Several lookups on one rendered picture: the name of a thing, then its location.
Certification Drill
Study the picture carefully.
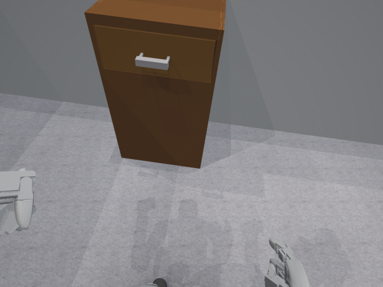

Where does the handle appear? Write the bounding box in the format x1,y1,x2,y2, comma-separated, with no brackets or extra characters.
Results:
135,53,170,70

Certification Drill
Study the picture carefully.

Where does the robot left hand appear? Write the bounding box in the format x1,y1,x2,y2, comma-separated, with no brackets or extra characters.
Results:
0,168,37,236

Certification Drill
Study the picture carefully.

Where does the drawer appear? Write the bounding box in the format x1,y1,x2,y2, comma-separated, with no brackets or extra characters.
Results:
94,25,216,82

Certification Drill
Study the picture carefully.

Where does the cabinet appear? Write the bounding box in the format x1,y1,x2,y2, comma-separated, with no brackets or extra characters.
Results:
84,0,226,169

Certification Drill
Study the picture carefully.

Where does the robot right hand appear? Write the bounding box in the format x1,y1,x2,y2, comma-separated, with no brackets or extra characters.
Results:
265,238,311,287

